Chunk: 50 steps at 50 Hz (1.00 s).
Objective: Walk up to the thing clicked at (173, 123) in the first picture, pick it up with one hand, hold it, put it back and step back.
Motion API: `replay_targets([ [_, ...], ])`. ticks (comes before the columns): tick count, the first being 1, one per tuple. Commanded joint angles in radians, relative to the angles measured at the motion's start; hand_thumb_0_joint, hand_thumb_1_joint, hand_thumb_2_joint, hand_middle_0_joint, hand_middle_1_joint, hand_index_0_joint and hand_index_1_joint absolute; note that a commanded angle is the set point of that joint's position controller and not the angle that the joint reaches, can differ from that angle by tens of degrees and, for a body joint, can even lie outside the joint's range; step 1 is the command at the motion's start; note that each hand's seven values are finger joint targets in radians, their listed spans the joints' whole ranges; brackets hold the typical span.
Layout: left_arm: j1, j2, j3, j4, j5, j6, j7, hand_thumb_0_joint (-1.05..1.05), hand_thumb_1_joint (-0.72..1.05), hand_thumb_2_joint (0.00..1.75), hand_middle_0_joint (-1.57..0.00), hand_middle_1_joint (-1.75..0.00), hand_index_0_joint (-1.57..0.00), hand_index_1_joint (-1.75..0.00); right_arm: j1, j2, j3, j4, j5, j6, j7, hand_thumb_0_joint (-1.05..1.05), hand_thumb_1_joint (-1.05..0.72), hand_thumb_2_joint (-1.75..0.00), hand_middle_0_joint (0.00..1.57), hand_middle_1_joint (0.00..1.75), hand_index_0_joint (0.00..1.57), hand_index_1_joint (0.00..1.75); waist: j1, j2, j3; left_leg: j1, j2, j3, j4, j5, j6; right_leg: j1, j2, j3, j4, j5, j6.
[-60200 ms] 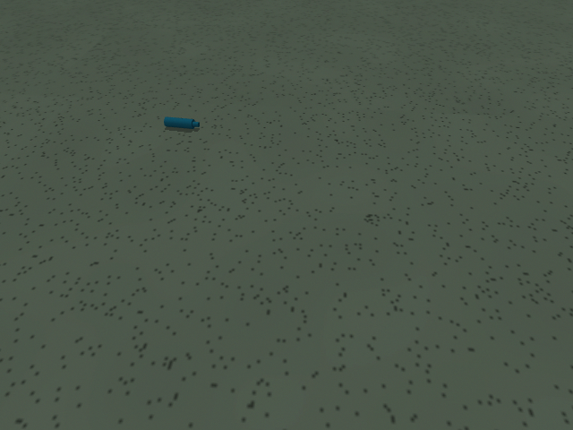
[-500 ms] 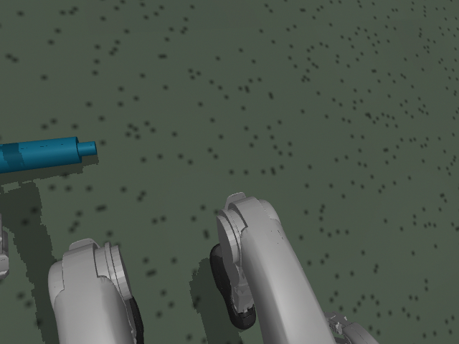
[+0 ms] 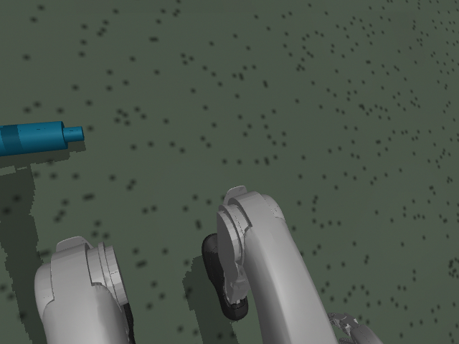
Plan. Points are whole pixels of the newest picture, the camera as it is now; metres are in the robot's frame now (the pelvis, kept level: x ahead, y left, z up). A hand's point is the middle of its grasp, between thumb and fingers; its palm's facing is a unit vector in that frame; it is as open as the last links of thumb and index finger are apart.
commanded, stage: home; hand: left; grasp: from above
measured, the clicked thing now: (24, 138) +0.54 +0.24 -0.30
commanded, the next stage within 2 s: none
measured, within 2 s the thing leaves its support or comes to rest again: neither
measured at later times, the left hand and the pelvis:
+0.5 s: hand out of the picture +0.43 +0.29 -0.03, palm faces -0.34 -0.45 -0.83, open 9.1 cm; pelvis +0.01 +0.01 +0.09, yaw +3 degrees
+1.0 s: hand out of the picture +0.29 +0.22 +0.17, palm faces +0.02 -0.93 -0.37, open 7.4 cm; pelvis +0.04 +0.00 +0.27, yaw +7 degrees
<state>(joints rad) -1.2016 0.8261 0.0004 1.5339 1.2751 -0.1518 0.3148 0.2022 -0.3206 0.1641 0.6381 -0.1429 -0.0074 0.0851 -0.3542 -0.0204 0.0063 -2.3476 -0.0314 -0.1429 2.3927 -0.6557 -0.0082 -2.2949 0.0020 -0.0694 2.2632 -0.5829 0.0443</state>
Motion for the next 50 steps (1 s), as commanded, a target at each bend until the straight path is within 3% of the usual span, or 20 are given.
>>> replay_targets([
  [1,-0.385,0.268,0.056,-0.224,-0.003,0.04,0.07,0.0,-0.39,0.93,-0.21,-0.87,-0.21,-0.87,0.23,-0.26,-0.082,-0.013,0.005,-0.008,0.003,0.0,-0.88,-0.89,0.2,0.3,0.2,0.3,0.007,0.509,-0.859,0.604,0.005,0.097,-0.27,0.221,0.017,0.431,0.026,-0.097,-0.163,0.211,-0.09],
  [2,-0.351,0.26,0.062,-0.215,-0.016,0.054,0.064,0.0,-0.42,0.91,-0.16,-0.92,-0.17,-0.91,0.239,-0.261,-0.087,-0.015,0.007,-0.005,0.006,0.0,-0.9,-0.9,0.2,0.3,0.2,0.3,0.008,0.489,-0.842,0.589,0.004,0.099,-0.271,0.227,0.019,0.437,0.025,-0.097,-0.169,0.213,-0.09],
  [3,-0.363,0.254,0.059,-0.243,-0.027,0.063,0.055,0.0,-0.34,0.98,-0.24,-0.84,-0.23,-0.83,0.241,-0.252,-0.09,-0.016,0.009,0.0,0.008,0.0,-0.88,-0.89,0.2,0.3,0.2,0.3,0.007,0.47,-0.851,0.576,0.007,0.099,-0.275,0.216,0.022,0.449,0.029,-0.096,-0.175,0.207,-0.089],
  [4,-0.335,0.253,0.064,-0.251,-0.036,0.073,0.045,0.0,-0.39,0.9,-0.18,-0.9,-0.19,-0.89,0.244,-0.257,-0.096,-0.017,0.015,0.006,0.008,0.0,-0.9,-0.9,0.2,0.3,0.2,0.3,0.016,0.465,-0.842,0.557,0.005,0.101,-0.28,0.207,0.023,0.446,0.028,-0.096,-0.184,0.197,-0.09],
  [5,-0.307,0.218,0.057,-0.231,-0.051,0.086,0.028,0.0,-0.31,0.96,-0.25,-0.82,-0.23,-0.81,0.261,-0.257,-0.101,-0.014,0.016,0.008,0.011,0.0,-0.88,-0.89,0.2,0.3,0.2,0.3,0.001,0.447,-0.804,0.546,0.004,0.099,-0.278,0.216,0.022,0.439,0.026,-0.1,-0.189,0.199,-0.092],
  [6,-0.262,0.204,0.058,-0.257,-0.068,0.094,0.011,0.0,-0.23,0.97,-0.26,-0.74,-0.23,-0.73,0.258,-0.253,-0.106,-0.013,0.019,0.013,0.012,0.0,-0.88,-0.89,0.2,0.3,0.2,0.3,0.028,0.442,-0.808,0.558,0.005,0.097,-0.292,0.23,0.019,0.435,0.026,-0.101,-0.191,0.203,-0.093],
  [10,-0.143,0.198,0.088,-0.431,-0.133,0.12,-0.067,0.0,0.04,0.9,-0.23,-0.56,-0.21,-0.58,0.285,-0.249,-0.148,-0.042,0.044,0.042,0.025,0.0,-0.89,-0.9,0.2,0.3,0.2,0.3,0.083,0.447,-0.915,0.638,0.002,0.103,-0.325,0.304,0.014,0.526,0.023,-0.089,-0.221,0.243,-0.099],
  [15,0.039,0.108,0.12,-0.717,-0.306,0.138,-0.156,0.0,0.44,0.85,-0.2,-0.4,-0.2,-0.41,0.261,-0.232,-0.215,-0.067,0.086,0.071,0.021,0.0,-0.89,-0.9,0.2,0.3,0.2,0.3,0.163,0.407,-0.973,0.716,-0.001,0.098,-0.411,0.279,0.017,0.548,0.012,-0.062,-0.296,0.203,-0.106],
  [16,0.069,0.1,0.135,-0.782,-0.344,0.144,-0.168,0.0,0.52,0.81,-0.19,-0.35,-0.19,-0.35,0.253,-0.231,-0.226,-0.073,0.097,0.075,0.017,0.0,-0.9,-0.9,0.2,0.3,0.2,0.3,0.168,0.384,-0.959,0.727,-0.006,0.082,-0.44,0.252,0.017,0.54,0.005,-0.056,-0.319,0.184,-0.106],
  [19,0.195,0.031,0.129,-0.891,-0.463,0.167,-0.202,0.0,0.73,0.81,-0.19,-0.28,-0.18,-0.28,0.201,-0.203,-0.236,-0.087,0.118,0.082,0.005,0.0,-0.9,-0.9,0.2,0.3,0.2,0.3,0.178,0.298,-0.887,0.717,-0.001,0.066,-0.515,0.158,0.032,0.576,0.008,-0.044,-0.391,0.128,-0.094],
  [22,0.289,-0.065,0.089,-1.02,-0.567,0.186,-0.232,0.0,0.9,0.9,-0.2,-0.3,-0.2,-0.3,0.163,-0.173,-0.248,-0.103,0.13,0.076,-0.008,0.0,-0.9,-0.9,0.2,0.3,0.2,0.3,0.189,0.261,-0.882,0.77,0.008,0.066,-0.585,0.126,0.036,0.648,0.009,-0.027,-0.46,0.113,-0.085],
  [23,0.327,-0.079,0.088,-1.042,-0.597,0.196,-0.238,0.0,0.9,0.9,-0.2,-0.3,-0.2,-0.3,0.146,-0.172,-0.252,-0.103,0.135,0.071,-0.015,0.0,-0.9,-0.9,0.2,0.3,0.2,0.3,0.2,0.261,-0.861,0.796,0.011,0.055,-0.616,0.111,0.034,0.653,0.006,-0.027,-0.477,0.106,-0.084],
  [26,0.424,-0.147,0.054,-1.088,-0.671,0.224,-0.249,0.0,0.9,0.9,-0.2,-0.3,-0.2,-0.3,0.107,-0.158,-0.255,-0.111,0.146,0.054,-0.031,0.0,-0.9,-0.9,0.2,0.3,0.2,0.3,0.197,0.223,-0.814,0.862,0.022,0.049,-0.683,0.095,0.033,0.697,0.007,-0.023,-0.54,0.102,-0.079],
  [30,0.544,-0.203,0.047,-1.142,-0.765,0.263,-0.24,0.0,0.9,0.9,-0.2,-0.3,-0.2,-0.3,0.059,-0.141,-0.249,-0.119,0.161,0.021,-0.061,0.0,-0.9,-0.9,0.2,0.3,0.2,0.3,0.223,0.206,-0.766,0.981,0.027,0.043,-0.786,0.096,0.025,0.764,0.003,-0.014,-0.623,0.101,-0.075],
  [34,0.67,-0.267,0.04,-1.194,-0.868,0.3,-0.224,0.0,0.9,0.9,-0.2,-0.3,-0.2,-0.3,0.006,-0.119,-0.238,-0.136,0.171,-0.018,-0.09,0.0,-0.9,-0.9,0.2,0.3,0.2,0.3,0.229,0.164,-0.691,1.037,0.024,0.049,-0.877,0.049,0.027,0.863,0.001,0.0,-0.734,0.066,-0.071],
  [43,0.93,-0.337,0.076,-1.37,-1.103,0.37,-0.2,0.0,0.9,0.9,-0.2,-0.3,-0.2,-0.3,-0.072,-0.071,-0.206,-0.187,0.186,-0.085,-0.142,0.0,-0.9,-0.9,0.2,0.3,0.2,0.3,0.256,0.129,-0.596,1.221,0.025,0.049,-1.074,0.052,0.029,1.112,0.002,0.033,-0.95,0.059,-0.062],
  [49,1.137,-0.391,0.093,-1.493,-1.221,0.43,-0.193,0.0,0.9,0.9,-0.2,-0.3,-0.2,-0.3,-0.054,-0.039,-0.182,-0.211,0.19,-0.118,-0.184,0.0,-0.9,-0.9,0.2,0.3,0.2,0.3,0.268,0.103,-0.568,1.376,0.027,0.069,-1.195,0.166,0.029,1.321,0.006,0.041,-1.105,0.151,-0.06],
  [50,1.169,-0.42,0.074,-1.504,-1.235,0.442,-0.197,0.0,0.9,0.9,-0.2,-0.3,-0.2,-0.3,-0.044,-0.031,-0.178,-0.206,0.188,-0.123,-0.192,0.0,-0.9,-0.9,0.2,0.3,0.2,0.3,0.259,0.101,-0.536,1.388,0.03,0.073,-1.214,0.19,0.029,1.34,0.007,0.041,-1.129,0.171,-0.059],
])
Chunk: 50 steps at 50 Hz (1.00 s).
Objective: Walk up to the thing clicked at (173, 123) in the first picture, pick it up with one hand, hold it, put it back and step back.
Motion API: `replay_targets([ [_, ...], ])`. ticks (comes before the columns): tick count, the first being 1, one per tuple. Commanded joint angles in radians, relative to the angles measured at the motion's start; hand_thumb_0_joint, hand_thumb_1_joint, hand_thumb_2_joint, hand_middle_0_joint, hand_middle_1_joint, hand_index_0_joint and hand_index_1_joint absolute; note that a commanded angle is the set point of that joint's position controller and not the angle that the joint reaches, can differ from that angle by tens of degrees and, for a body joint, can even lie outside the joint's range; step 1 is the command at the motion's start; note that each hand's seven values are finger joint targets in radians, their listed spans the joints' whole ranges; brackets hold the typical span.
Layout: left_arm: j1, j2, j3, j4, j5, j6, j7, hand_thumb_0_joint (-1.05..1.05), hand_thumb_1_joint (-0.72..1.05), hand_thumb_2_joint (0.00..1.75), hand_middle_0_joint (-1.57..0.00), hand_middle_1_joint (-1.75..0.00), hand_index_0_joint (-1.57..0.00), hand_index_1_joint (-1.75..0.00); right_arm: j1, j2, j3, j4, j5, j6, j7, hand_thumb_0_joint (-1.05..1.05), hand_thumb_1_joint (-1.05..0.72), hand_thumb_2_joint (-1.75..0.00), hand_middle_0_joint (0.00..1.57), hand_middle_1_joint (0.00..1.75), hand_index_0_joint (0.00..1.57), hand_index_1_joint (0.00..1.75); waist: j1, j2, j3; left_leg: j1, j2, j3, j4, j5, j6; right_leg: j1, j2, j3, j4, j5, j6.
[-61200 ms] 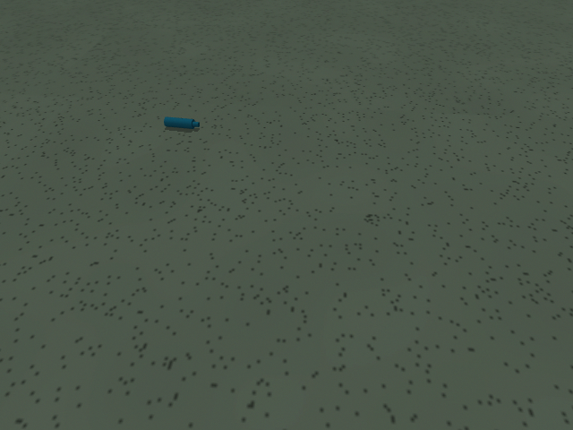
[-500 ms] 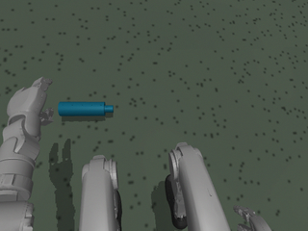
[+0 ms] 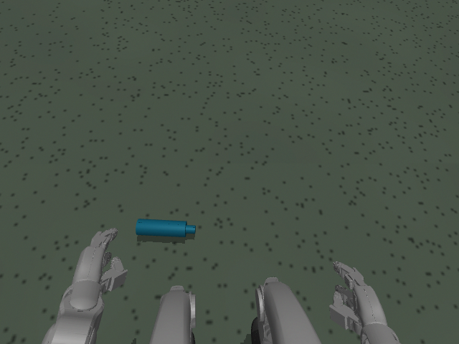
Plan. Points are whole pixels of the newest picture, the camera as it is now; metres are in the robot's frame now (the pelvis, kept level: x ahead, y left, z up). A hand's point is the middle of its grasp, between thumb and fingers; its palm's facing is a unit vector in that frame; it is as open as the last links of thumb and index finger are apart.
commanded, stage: home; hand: left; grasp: from above
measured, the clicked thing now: (166, 228) +0.52 +0.18 -0.58
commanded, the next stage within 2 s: none
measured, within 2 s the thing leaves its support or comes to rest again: neither
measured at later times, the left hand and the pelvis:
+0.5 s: hand (81, 303) +0.21 +0.19 +0.06, palm faces +0.09 -0.97 -0.21, open 7.4 cm; pelvis +0.06 +0.00 +0.11, yaw +2 degrees
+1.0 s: hand (84, 309) +0.21 +0.19 +0.06, palm faces +0.07 -0.98 -0.20, open 7.4 cm; pelvis +0.05 +0.00 +0.11, yaw +2 degrees
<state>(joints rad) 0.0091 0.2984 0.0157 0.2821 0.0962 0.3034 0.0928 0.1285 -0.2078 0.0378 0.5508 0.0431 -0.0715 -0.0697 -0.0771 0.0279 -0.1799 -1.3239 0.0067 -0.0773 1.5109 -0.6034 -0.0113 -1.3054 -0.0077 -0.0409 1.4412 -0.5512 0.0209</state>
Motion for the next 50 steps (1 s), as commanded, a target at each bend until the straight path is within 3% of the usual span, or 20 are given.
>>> replay_targets([
  [1,-0.011,0.101,0.072,-0.271,-0.075,-0.003,0.024,0.0,0.9,0.9,-0.2,-0.3,-0.2,-0.3,0.037,-0.141,-0.047,-0.122,0.004,-0.066,-0.045,0.0,-0.9,-0.9,0.2,0.3,0.2,0.3,-0.012,0.058,-0.338,0.394,-0.007,0.004,-0.356,0.157,0.03,0.379,0.017,0.012,-0.329,0.154,-0.037],
  [3,0.044,0.093,0.092,-0.308,-0.103,0.014,0.02,0.0,0.9,0.9,-0.2,-0.3,-0.2,-0.3,0.047,-0.139,-0.042,-0.127,0.002,-0.078,-0.062,0.0,-0.9,-0.9,0.2,0.3,0.2,0.3,0.002,0.058,-0.32,0.445,-0.005,-0.003,-0.405,0.173,0.028,0.43,0.018,0.009,-0.369,0.169,-0.036],
  [6,0.136,0.058,0.083,-0.355,-0.131,0.039,0.013,0.0,0.9,0.9,-0.2,-0.3,-0.2,-0.3,0.063,-0.128,-0.033,-0.138,0.0,-0.098,-0.084,0.0,-0.9,-0.9,0.2,0.3,0.2,0.3,-0.002,0.044,-0.262,0.494,-0.008,0.007,-0.46,0.202,0.03,0.506,0.02,0.006,-0.443,0.196,-0.033],
  [7,0.166,0.065,0.104,-0.377,-0.141,0.047,0.013,0.0,0.9,0.9,-0.2,-0.3,-0.2,-0.3,0.072,-0.128,-0.033,-0.142,-0.002,-0.103,-0.089,0.0,-0.9,-0.9,0.2,0.3,0.2,0.3,0.009,0.048,-0.25,0.518,-0.008,0.011,-0.482,0.208,0.029,0.533,0.02,0.007,-0.467,0.203,-0.032],
  [10,0.256,0.041,0.088,-0.443,-0.156,0.069,0.005,0.0,0.9,0.9,-0.2,-0.3,-0.2,-0.3,0.088,-0.122,-0.031,-0.159,-0.007,-0.119,-0.104,0.0,-0.9,-0.9,0.2,0.3,0.2,0.3,0.012,0.048,-0.204,0.584,-0.009,0.016,-0.549,0.236,0.026,0.598,0.023,-0.003,-0.535,0.225,-0.028],
  [15,0.408,0.028,0.076,-0.549,-0.161,0.095,-0.013,0.0,0.9,0.9,-0.2,-0.3,-0.2,-0.3,0.101,-0.116,-0.034,-0.185,-0.012,-0.144,-0.119,0.0,-0.9,-0.9,0.2,0.3,0.2,0.3,0.029,0.057,-0.143,0.661,-0.009,0.017,-0.623,0.317,0.02,0.672,0.031,-0.021,-0.597,0.281,-0.028],
  [19,0.469,0.017,0.068,-0.598,-0.16,0.108,-0.029,0.0,0.9,0.9,-0.2,-0.3,-0.2,-0.3,0.106,-0.116,-0.038,-0.198,-0.016,-0.161,-0.125,0.0,-0.9,-0.9,0.2,0.3,0.2,0.3,0.024,0.024,-0.097,0.691,-0.014,0.028,-0.642,0.346,0.028,0.703,0.034,-0.027,-0.639,0.304,-0.026],
  [26,0.473,0.018,0.061,-0.6,-0.152,0.109,-0.06,0.0,0.9,0.9,-0.2,-0.3,-0.2,-0.3,0.104,-0.133,-0.051,-0.195,-0.028,-0.189,-0.121,0.0,-0.9,-0.9,0.2,0.3,0.2,0.3,0.016,0.004,-0.044,0.713,-0.013,0.025,-0.667,0.364,0.025,0.708,0.035,-0.042,-0.646,0.307,-0.025],
  [31,0.477,0.027,0.074,-0.6,-0.141,0.102,-0.065,0.0,0.9,0.9,-0.2,-0.3,-0.2,-0.3,0.105,-0.136,-0.057,-0.186,-0.035,-0.204,-0.118,0.0,-0.9,-0.9,0.2,0.3,0.2,0.3,0.027,0.028,-0.08,0.736,-0.014,0.022,-0.661,0.414,0.019,0.727,0.031,-0.037,-0.627,0.345,-0.027],
  [50,0.461,0.029,0.075,-0.596,-0.146,0.103,-0.062,0.0,0.9,0.9,-0.2,-0.3,-0.2,-0.3,0.085,-0.135,-0.053,-0.181,-0.035,-0.215,-0.116,0.0,-0.9,-0.9,0.2,0.3,0.2,0.3,0.038,0.029,-0.044,0.709,-0.01,0.015,-0.683,0.3,0.021,0.712,0.031,-0.035,-0.647,0.253,-0.022],
])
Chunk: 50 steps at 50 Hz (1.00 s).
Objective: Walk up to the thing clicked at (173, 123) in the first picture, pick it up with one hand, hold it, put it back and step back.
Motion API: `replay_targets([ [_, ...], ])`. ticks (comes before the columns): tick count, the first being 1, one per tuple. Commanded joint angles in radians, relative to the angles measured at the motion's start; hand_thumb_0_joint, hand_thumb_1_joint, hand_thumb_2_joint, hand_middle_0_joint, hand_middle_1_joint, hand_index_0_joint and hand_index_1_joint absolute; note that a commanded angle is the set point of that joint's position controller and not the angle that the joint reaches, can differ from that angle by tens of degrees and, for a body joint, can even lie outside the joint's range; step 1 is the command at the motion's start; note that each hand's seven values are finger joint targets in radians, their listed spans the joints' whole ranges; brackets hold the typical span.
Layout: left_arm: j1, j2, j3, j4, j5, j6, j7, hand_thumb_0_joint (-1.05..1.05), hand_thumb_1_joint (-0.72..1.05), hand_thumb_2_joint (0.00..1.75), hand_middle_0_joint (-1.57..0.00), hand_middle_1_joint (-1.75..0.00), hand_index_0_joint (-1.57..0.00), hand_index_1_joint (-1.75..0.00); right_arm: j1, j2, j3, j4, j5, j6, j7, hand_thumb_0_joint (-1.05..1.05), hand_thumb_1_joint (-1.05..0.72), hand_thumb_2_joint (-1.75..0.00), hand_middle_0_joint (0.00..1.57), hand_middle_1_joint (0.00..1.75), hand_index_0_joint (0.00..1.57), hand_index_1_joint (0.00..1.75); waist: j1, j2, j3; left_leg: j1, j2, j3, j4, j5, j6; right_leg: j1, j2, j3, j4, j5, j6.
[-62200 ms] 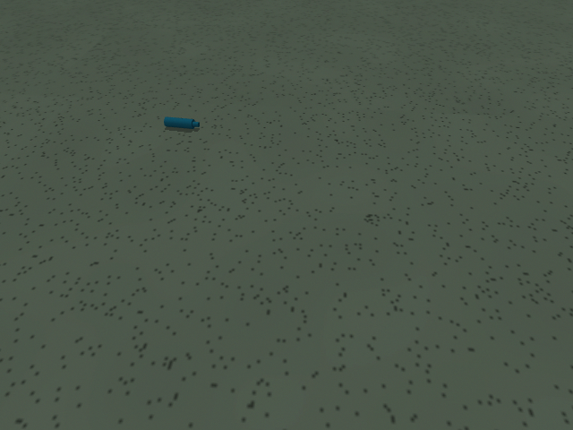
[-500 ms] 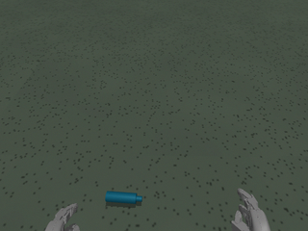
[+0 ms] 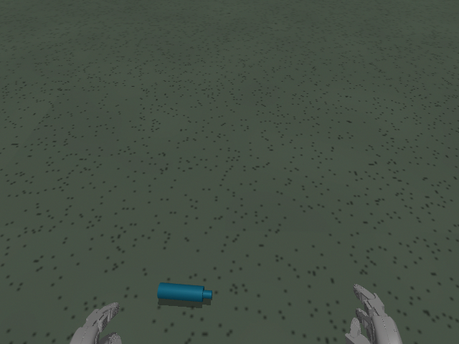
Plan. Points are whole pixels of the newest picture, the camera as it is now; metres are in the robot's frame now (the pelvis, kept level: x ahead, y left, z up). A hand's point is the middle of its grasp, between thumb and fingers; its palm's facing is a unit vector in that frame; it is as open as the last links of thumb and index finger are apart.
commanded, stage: home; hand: left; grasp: from above
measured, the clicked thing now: (185, 292) +0.47 +0.17 -0.69
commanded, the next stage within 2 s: stand in 1.44 s
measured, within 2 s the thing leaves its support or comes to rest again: neither
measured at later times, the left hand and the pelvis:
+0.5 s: hand out of the picture +0.16 +0.18 -0.05, palm faces +0.04 -0.98 -0.20, open 7.4 cm; pelvis +0.00 +0.00 +0.00, yaw +0 degrees
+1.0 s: hand out of the picture +0.17 +0.18 -0.05, palm faces +0.03 -0.98 -0.20, open 7.4 cm; pelvis +0.01 +0.00 +0.00, yaw +0 degrees
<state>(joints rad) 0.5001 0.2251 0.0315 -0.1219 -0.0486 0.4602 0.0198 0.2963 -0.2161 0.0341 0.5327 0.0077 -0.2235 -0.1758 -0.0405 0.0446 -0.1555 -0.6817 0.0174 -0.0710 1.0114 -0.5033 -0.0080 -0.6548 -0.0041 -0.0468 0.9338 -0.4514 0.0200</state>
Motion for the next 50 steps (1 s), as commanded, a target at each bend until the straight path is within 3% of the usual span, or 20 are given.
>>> replay_targets([
  [1,-0.02,0.099,0.062,-0.189,-0.001,-0.053,0.012,0.0,0.9,0.9,-0.2,-0.3,-0.2,-0.3,-0.08,-0.126,-0.05,-0.165,0.001,-0.065,-0.01,0.0,-0.9,-0.9,0.2,0.3,0.2,0.3,0.003,-0.004,-0.085,0.064,-0.023,0.014,-0.179,0.2,0.02,0.073,0.027,-0.027,-0.142,0.155,-0.021],
  [8,-0.026,0.106,0.064,-0.194,0.0,-0.054,0.01,0.0,0.9,0.9,-0.2,-0.3,-0.2,-0.3,-0.084,-0.126,-0.051,-0.165,0.002,-0.068,-0.013,0.0,-0.9,-0.9,0.2,0.3,0.2,0.3,0.006,-0.012,-0.058,0.04,-0.027,0.027,-0.175,0.149,0.025,0.063,0.022,-0.019,-0.159,0.116,-0.017],
  [17,-0.029,0.105,0.06,-0.203,0.005,-0.055,0.009,0.0,0.9,0.9,-0.2,-0.3,-0.2,-0.3,-0.08,-0.127,-0.055,-0.162,0.003,-0.074,-0.015,0.0,-0.9,-0.9,0.2,0.3,0.2,0.3,0.0,-0.005,-0.068,0.048,-0.025,0.031,-0.169,0.156,0.024,0.063,0.023,-0.018,-0.153,0.119,-0.018],
  [24,-0.014,0.101,0.046,-0.208,0.007,-0.052,0.008,0.0,0.9,0.9,-0.2,-0.3,-0.2,-0.3,-0.075,-0.125,-0.055,-0.155,0.002,-0.073,-0.017,0.0,-0.9,-0.9,0.2,0.3,0.2,0.3,0.0,0.009,-0.085,0.071,-0.024,0.032,-0.155,0.244,0.021,0.076,0.023,-0.018,-0.135,0.2,-0.019],
  [29,-0.02,0.115,0.063,-0.203,0.006,-0.052,0.009,0.0,0.9,0.9,-0.2,-0.3,-0.2,-0.3,-0.082,-0.134,-0.059,-0.153,0.002,-0.07,-0.015,0.0,-0.9,-0.9,0.2,0.3,0.2,0.3,0.004,0.018,-0.06,0.065,-0.018,0.012,-0.185,0.188,0.017,0.057,0.029,-0.026,-0.135,0.138,-0.022],
  [31,-0.024,0.096,0.036,-0.215,0.005,-0.051,0.005,0.0,0.9,0.9,-0.2,-0.3,-0.2,-0.3,-0.082,-0.126,-0.054,-0.159,0.002,-0.071,-0.012,0.0,-0.9,-0.9,0.2,0.3,0.2,0.3,0.003,0.031,-0.077,0.073,-0.016,0.005,-0.185,0.208,0.012,0.055,0.028,-0.028,-0.126,0.155,-0.023],
  [34,-0.02,0.113,0.059,-0.212,0.001,-0.05,0.008,0.0,0.9,0.9,-0.2,-0.3,-0.2,-0.3,-0.075,-0.136,-0.061,-0.156,0.003,-0.071,-0.013,0.0,-0.9,-0.9,0.2,0.3,0.2,0.3,0.0,0.005,-0.088,0.075,-0.018,0.013,-0.173,0.228,0.016,0.07,0.029,-0.026,-0.127,0.172,-0.022],
  [37,-0.012,0.098,0.045,-0.199,0.004,-0.051,0.007,0.0,0.9,0.9,-0.2,-0.3,-0.2,-0.3,-0.078,-0.134,-0.059,-0.157,0.002,-0.068,-0.012,0.0,-0.9,-0.9,0.2,0.3,0.2,0.3,0.001,0.018,-0.072,0.077,-0.013,0.008,-0.179,0.233,0.011,0.053,0.031,-0.029,-0.121,0.17,-0.024],
  [42,-0.006,0.116,0.061,-0.209,0.003,-0.052,0.009,0.0,0.9,0.9,-0.2,-0.3,-0.2,-0.3,-0.073,-0.139,-0.063,-0.155,0.002,-0.065,-0.011,0.0,-0.9,-0.9,0.2,0.3,0.2,0.3,0.007,0.021,-0.08,0.073,-0.011,-0.005,-0.184,0.228,0.009,0.059,0.03,-0.026,-0.114,0.165,-0.025],
  [43,-0.006,0.102,0.048,-0.217,0.002,-0.054,0.007,0.0,0.9,0.9,-0.2,-0.3,-0.2,-0.3,-0.07,-0.13,-0.059,-0.159,0.001,-0.065,-0.009,0.0,-0.9,-0.9,0.2,0.3,0.2,0.3,0.005,0.032,-0.106,0.082,-0.013,0.003,-0.17,0.266,0.008,0.068,0.027,-0.024,-0.11,0.198,-0.026],
  [48,-0.007,0.113,0.065,-0.215,-0.002,-0.057,0.011,0.0,0.9,0.9,-0.2,-0.3,-0.2,-0.3,-0.064,-0.137,-0.067,-0.157,0.001,-0.059,-0.012,0.0,-0.9,-0.9,0.2,0.3,0.2,0.3,-0.002,-0.008,-0.128,0.082,-0.015,0.009,-0.149,0.304,0.014,0.088,0.028,-0.024,-0.108,0.232,-0.024],
  [49,0.004,0.098,0.05,-0.22,-0.003,-0.057,0.01,0.0,0.9,0.9,-0.2,-0.3,-0.2,-0.3,-0.069,-0.126,-0.059,-0.164,0.002,-0.06,-0.01,0.0,-0.9,-0.9,0.2,0.3,0.2,0.3,0.004,-0.002,-0.122,0.082,-0.019,0.017,-0.144,0.317,0.015,0.092,0.027,-0.023,-0.111,0.253,-0.021],
  [50,0.013,0.112,0.065,-0.207,-0.001,-0.056,0.011,0.0,0.9,0.9,-0.2,-0.3,-0.2,-0.3,-0.066,-0.134,-0.064,-0.161,0.002,-0.059,-0.009,0.0,-0.9,-0.9,0.2,0.3,0.2,0.3,0.002,0.0,-0.124,0.082,-0.018,0.017,-0.143,0.319,0.014,0.09,0.026,-0.022,-0.107,0.252,-0.023],
])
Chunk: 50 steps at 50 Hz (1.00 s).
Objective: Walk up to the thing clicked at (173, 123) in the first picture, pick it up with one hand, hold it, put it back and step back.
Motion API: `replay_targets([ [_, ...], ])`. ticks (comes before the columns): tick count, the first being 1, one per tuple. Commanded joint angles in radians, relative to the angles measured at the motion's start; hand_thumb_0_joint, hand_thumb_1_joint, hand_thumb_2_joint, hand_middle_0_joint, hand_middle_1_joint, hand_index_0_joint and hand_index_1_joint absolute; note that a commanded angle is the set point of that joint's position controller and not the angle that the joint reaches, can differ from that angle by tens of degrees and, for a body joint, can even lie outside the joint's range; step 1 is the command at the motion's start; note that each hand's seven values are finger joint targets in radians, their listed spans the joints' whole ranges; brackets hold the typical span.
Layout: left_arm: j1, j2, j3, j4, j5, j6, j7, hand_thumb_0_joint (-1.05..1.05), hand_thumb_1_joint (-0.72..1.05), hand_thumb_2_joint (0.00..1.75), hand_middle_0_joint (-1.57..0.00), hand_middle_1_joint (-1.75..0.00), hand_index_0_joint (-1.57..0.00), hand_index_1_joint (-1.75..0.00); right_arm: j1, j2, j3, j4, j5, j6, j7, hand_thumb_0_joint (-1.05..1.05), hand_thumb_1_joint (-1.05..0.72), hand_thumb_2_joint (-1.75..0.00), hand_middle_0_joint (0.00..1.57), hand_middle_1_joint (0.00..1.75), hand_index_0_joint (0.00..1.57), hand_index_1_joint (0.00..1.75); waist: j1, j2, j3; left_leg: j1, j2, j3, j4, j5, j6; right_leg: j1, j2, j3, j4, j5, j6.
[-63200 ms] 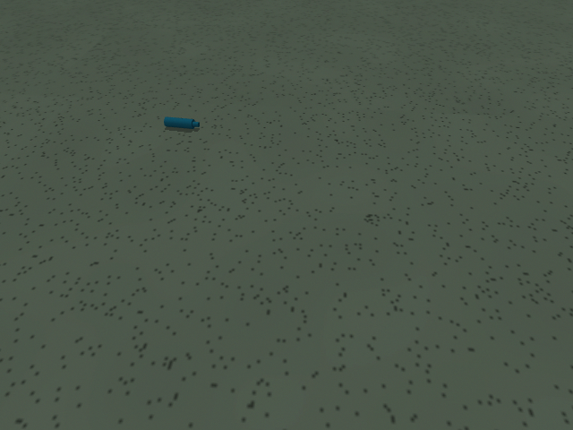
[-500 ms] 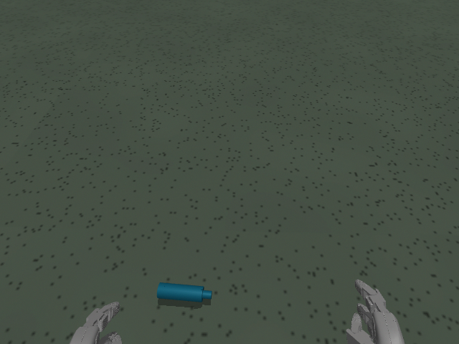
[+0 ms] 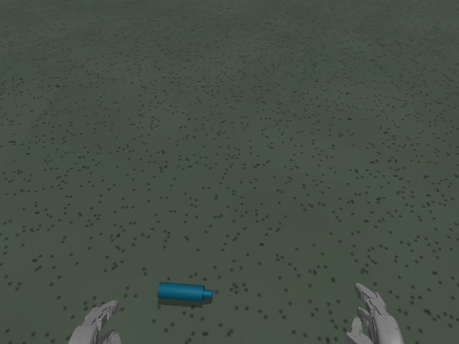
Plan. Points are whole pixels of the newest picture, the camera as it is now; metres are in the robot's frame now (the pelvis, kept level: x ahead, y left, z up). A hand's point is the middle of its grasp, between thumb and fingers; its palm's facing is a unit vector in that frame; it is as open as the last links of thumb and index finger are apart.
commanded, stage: home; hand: left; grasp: from above
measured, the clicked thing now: (185, 292) +0.46 +0.17 -0.68
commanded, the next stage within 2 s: stand in 0.44 s
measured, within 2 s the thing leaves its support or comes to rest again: neither
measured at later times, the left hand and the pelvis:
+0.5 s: hand out of the picture +0.16 +0.18 -0.05, palm faces +0.04 -0.98 -0.20, open 7.4 cm; pelvis +0.00 +0.00 +0.00, yaw +0 degrees
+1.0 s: hand out of the picture +0.05 +0.23 -0.11, palm faces +0.06 -0.95 -0.32, open 7.4 cm; pelvis -0.01 +0.00 +0.05, yaw +1 degrees
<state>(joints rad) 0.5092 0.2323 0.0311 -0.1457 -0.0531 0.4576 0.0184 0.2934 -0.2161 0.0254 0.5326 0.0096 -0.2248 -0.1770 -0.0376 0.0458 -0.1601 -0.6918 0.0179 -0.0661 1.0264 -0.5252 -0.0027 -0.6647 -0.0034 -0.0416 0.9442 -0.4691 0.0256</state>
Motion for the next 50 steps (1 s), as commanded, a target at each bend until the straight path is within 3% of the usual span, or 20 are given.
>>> replay_targets([
  [1,0.003,0.105,0.06,-0.191,0.005,-0.052,0.011,0.0,0.9,0.9,-0.2,-0.3,-0.2,-0.3,-0.061,-0.131,-0.054,-0.161,0.0,-0.054,-0.009,0.0,-0.9,-0.9,0.2,0.3,0.2,0.3,0.001,0.014,-0.128,0.099,-0.019,0.014,-0.156,0.361,0.006,0.1,0.024,-0.025,-0.115,0.283,-0.03],
  [5,-0.028,0.094,0.047,-0.211,0.003,-0.055,0.011,0.0,0.9,0.9,-0.2,-0.3,-0.2,-0.3,-0.063,-0.129,-0.051,-0.163,0.001,-0.053,-0.007,0.0,-0.9,-0.9,0.2,0.3,0.2,0.3,0.0,0.025,-0.109,0.098,-0.019,0.012,-0.167,0.33,0.006,0.088,0.024,-0.026,-0.121,0.261,-0.028],
  [6,0.0,0.111,0.069,-0.173,0.008,-0.05,0.013,0.0,0.9,0.9,-0.2,-0.3,-0.2,-0.3,-0.064,-0.138,-0.06,-0.154,0.0,-0.052,-0.008,0.0,-0.9,-0.9,0.2,0.3,0.2,0.3,-0.001,0.02,-0.095,0.094,-0.014,0.006,-0.177,0.31,0.003,0.079,0.028,-0.029,-0.118,0.23,-0.032],
  [8,-0.027,0.093,0.041,-0.21,0.004,-0.055,0.008,0.0,0.9,0.9,-0.2,-0.3,-0.2,-0.3,-0.071,-0.129,-0.051,-0.167,0.001,-0.052,-0.005,0.0,-0.9,-0.9,0.2,0.3,0.2,0.3,0.0,0.026,-0.097,0.096,-0.014,0.005,-0.175,0.326,0.003,0.08,0.027,-0.031,-0.12,0.249,-0.03],
  [12,-0.013,0.112,0.072,-0.185,0.007,-0.048,0.014,0.0,0.9,0.9,-0.2,-0.3,-0.2,-0.3,-0.071,-0.128,-0.054,-0.166,0.002,-0.05,-0.006,0.0,-0.9,-0.9,0.2,0.3,0.2,0.3,0.005,0.001,-0.076,0.067,-0.022,0.018,-0.174,0.245,0.014,0.083,0.023,-0.024,-0.141,0.196,-0.025],
  [18,-0.02,0.098,0.053,-0.212,0.005,-0.051,0.013,0.0,0.9,0.9,-0.2,-0.3,-0.2,-0.3,-0.067,-0.128,-0.053,-0.172,0.004,-0.048,-0.006,0.0,-0.9,-0.9,0.2,0.3,0.2,0.3,-0.002,0.008,-0.105,0.089,-0.02,0.017,-0.164,0.302,0.011,0.089,0.024,-0.025,-0.127,0.243,-0.027],
  [19,-0.008,0.114,0.066,-0.191,0.004,-0.049,0.013,0.0,0.9,0.9,-0.2,-0.3,-0.2,-0.3,-0.061,-0.135,-0.056,-0.159,0.003,-0.047,-0.006,0.0,-0.9,-0.9,0.2,0.3,0.2,0.3,0.0,0.021,-0.092,0.09,-0.017,0.011,-0.171,0.302,0.006,0.082,0.025,-0.027,-0.121,0.232,-0.03],
  [22,-0.039,0.099,0.048,-0.22,0.003,-0.053,0.012,0.0,0.9,0.9,-0.2,-0.3,-0.2,-0.3,-0.072,-0.13,-0.052,-0.18,0.004,-0.047,-0.004,0.0,-0.9,-0.9,0.2,0.3,0.2,0.3,-0.005,0.009,-0.09,0.082,-0.018,0.011,-0.169,0.282,0.011,0.079,0.025,-0.029,-0.132,0.226,-0.026],
  [23,-0.01,0.105,0.066,-0.171,0.001,-0.046,0.014,0.0,0.9,0.9,-0.2,-0.3,-0.2,-0.3,-0.067,-0.132,-0.055,-0.166,0.004,-0.046,-0.007,0.0,-0.9,-0.9,0.2,0.3,0.2,0.3,-0.004,-0.022,-0.071,0.067,-0.02,0.015,-0.167,0.254,0.016,0.079,0.023,-0.026,-0.141,0.205,-0.024],
  [26,-0.027,0.102,0.051,-0.211,0.004,-0.049,0.011,0.0,0.9,0.9,-0.2,-0.3,-0.2,-0.3,-0.074,-0.13,-0.051,-0.18,0.005,-0.05,-0.006,0.0,-0.9,-0.9,0.2,0.3,0.2,0.3,-0.002,0.023,-0.083,0.079,-0.019,0.013,-0.181,0.244,0.012,0.068,0.025,-0.026,-0.134,0.193,-0.027],
  [27,-0.321,0.183,0.06,0.14,0.118,-0.256,0.047,0.0,0.9,0.9,-0.2,-0.3,-0.2,-0.3,-0.148,-0.238,-0.09,0.081,-0.128,0.053,0.054,0.0,-0.9,-0.9,0.2,0.3,0.2,0.3,0.075,-0.059,0.155,0.088,0.019,-0.029,-0.283,0.386,0.059,0.25,-0.055,0.053,-0.174,0.182,-0.056],
  [28,-0.235,0.189,0.077,0.335,0.124,-0.325,0.042,0.0,0.9,0.9,-0.2,-0.3,-0.2,-0.3,-0.143,-0.254,-0.105,0.098,-0.125,0.089,0.077,0.0,-0.9,-0.9,0.2,0.3,0.2,0.3,0.072,-0.09,0.058,0.162,0.009,-0.005,-0.273,0.432,0.073,0.285,-0.064,0.107,-0.195,0.189,-0.093],
  [29,-0.225,0.19,0.071,0.371,0.12,-0.358,0.035,0.0,0.9,0.9,-0.2,-0.3,-0.2,-0.3,-0.129,-0.261,-0.107,0.067,-0.136,0.106,0.092,0.0,-0.9,-0.9,0.2,0.3,0.2,0.3,0.053,-0.056,0.052,0.209,0.011,-0.037,-0.284,0.413,0.073,0.239,-0.052,0.116,-0.209,0.186,-0.101],
  [30,-0.218,0.204,0.058,0.421,0.126,-0.384,0.032,0.0,0.9,0.9,-0.2,-0.3,-0.2,-0.3,-0.141,-0.262,-0.109,0.083,-0.121,0.112,0.109,0.0,-0.9,-0.9,0.2,0.3,0.2,0.3,0.069,-0.019,0.022,0.256,0.018,-0.058,-0.297,0.452,0.075,0.3,-0.059,0.105,-0.189,0.267,-0.095],
  [31,-0.238,0.2,0.058,0.466,0.125,-0.401,0.027,0.0,0.9,0.9,-0.2,-0.3,-0.2,-0.3,-0.131,-0.241,-0.109,0.114,-0.093,0.115,0.125,0.0,-0.9,-0.9,0.2,0.3,0.2,0.3,0.066,-0.015,-0.01,0.289,0.016,-0.044,-0.311,0.466,0.072,0.331,-0.073,0.111,-0.186,0.322,-0.087],
  [33,-0.278,0.192,0.062,0.567,0.106,-0.407,0.022,0.0,0.9,0.9,-0.2,-0.3,-0.2,-0.3,-0.148,-0.222,-0.107,0.146,-0.062,0.128,0.145,0.0,-0.9,-0.9,0.2,0.3,0.2,0.3,0.072,-0.068,0.013,0.31,0.003,-0.027,-0.33,0.423,0.065,0.337,-0.075,0.101,-0.243,0.291,-0.077],
  [38,-0.35,0.191,0.065,0.76,0.107,-0.442,0.025,0.0,0.9,0.9,-0.2,-0.3,-0.2,-0.3,-0.155,-0.217,-0.113,0.236,-0.068,0.158,0.157,0.0,-0.9,-0.9,0.2,0.3,0.2,0.3,0.064,-0.049,0.096,0.339,0.013,-0.06,-0.438,0.283,0.067,0.341,-0.087,0.112,-0.343,0.184,-0.06],
  [43,-0.335,0.193,0.063,0.913,0.096,-0.465,0.025,0.0,0.9,0.9,-0.2,-0.3,-0.2,-0.3,-0.16,-0.225,-0.114,0.305,-0.058,0.169,0.151,0.0,-0.9,-0.9,0.2,0.3,0.2,0.3,0.069,-0.018,0.085,0.428,0.038,-0.085,-0.5,0.432,0.061,0.432,-0.087,0.085,-0.399,0.332,-0.05],
  [45,-0.348,0.201,0.062,0.963,0.093,-0.471,0.027,0.0,0.9,0.9,-0.2,-0.3,-0.2,-0.3,-0.141,-0.225,-0.111,0.34,-0.054,0.176,0.147,0.0,-0.9,-0.9,0.2,0.3,0.2,0.3,0.055,-0.051,0.105,0.451,0.032,-0.069,-0.52,0.463,0.05,0.461,-0.101,0.095,-0.439,0.369,-0.056],
  [50,-0.348,0.207,0.051,1.065,0.083,-0.468,0.03,0.0,0.9,0.9,-0.2,-0.3,-0.2,-0.3,-0.14,-0.242,-0.108,0.412,-0.045,0.191,0.139,0.0,-0.9,-0.9,0.2,0.3,0.2,0.3,0.052,-0.015,0.135,0.49,0.052,-0.08,-0.606,0.476,0.042,0.521,-0.099,0.079,-0.505,0.372,-0.044],
])
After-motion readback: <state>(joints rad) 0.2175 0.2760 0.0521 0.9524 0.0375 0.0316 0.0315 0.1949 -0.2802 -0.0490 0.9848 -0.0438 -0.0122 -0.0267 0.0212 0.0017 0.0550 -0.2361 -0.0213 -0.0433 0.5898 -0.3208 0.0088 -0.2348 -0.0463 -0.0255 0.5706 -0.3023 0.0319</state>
